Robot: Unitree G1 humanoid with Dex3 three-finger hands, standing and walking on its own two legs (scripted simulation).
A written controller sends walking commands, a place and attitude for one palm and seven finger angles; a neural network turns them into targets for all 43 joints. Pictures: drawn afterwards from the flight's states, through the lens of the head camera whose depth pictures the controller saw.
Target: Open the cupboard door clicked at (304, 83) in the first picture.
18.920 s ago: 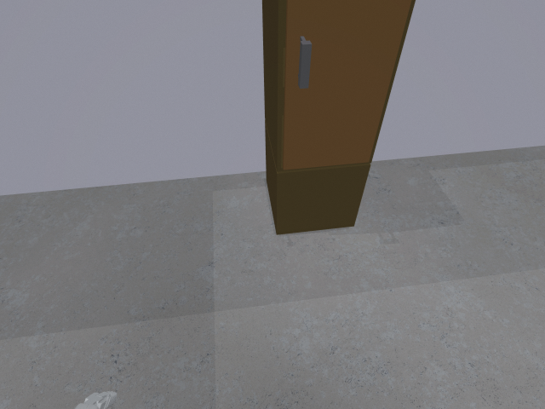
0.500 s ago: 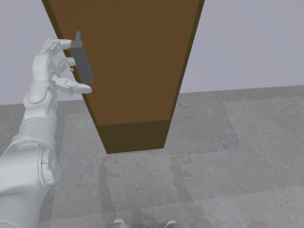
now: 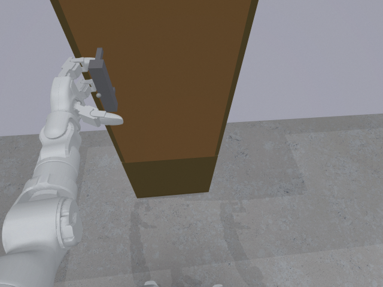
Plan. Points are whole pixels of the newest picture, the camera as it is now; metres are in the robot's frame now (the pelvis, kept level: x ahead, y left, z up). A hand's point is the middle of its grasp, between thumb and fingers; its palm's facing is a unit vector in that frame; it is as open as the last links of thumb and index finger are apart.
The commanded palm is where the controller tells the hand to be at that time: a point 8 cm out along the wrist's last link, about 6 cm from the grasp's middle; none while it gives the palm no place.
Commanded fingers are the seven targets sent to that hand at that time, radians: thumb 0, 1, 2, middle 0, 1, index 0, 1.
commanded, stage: slide the fingers in behind the handle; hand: left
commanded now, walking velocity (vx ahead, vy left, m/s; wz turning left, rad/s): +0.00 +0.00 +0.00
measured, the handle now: (105, 80) +0.53 +0.17 +0.11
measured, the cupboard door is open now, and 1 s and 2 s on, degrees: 0 0 12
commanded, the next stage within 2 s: close the thumb around the handle in 0.72 s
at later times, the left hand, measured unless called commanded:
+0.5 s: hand (113, 95) +0.48 +0.14 +0.12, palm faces +0.05 -1.00 -0.02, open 14.0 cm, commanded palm +0.45 +0.19 +0.11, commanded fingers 0.00 -0.50 0.30 -0.30 -1.20 -0.30 -1.20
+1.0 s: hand (114, 94) +0.49 +0.14 +0.11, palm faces +0.05 -1.00 -0.01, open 13.2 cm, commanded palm +0.46 +0.19 +0.11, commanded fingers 0.00 0.06 0.54 -0.34 -1.26 -0.34 -1.26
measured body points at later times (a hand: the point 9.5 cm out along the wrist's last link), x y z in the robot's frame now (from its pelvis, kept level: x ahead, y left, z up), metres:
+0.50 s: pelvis -0.01 +0.00 +0.00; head +0.07 +0.00 +0.44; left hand +0.47 +0.20 +0.12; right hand +0.02 -0.26 -0.12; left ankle +0.01 +0.10 -0.71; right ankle -0.03 -0.09 -0.71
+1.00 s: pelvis -0.01 +0.00 +0.00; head +0.07 +0.00 +0.44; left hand +0.48 +0.20 +0.12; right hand +0.01 -0.26 -0.12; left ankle +0.01 +0.10 -0.71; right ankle -0.03 -0.09 -0.71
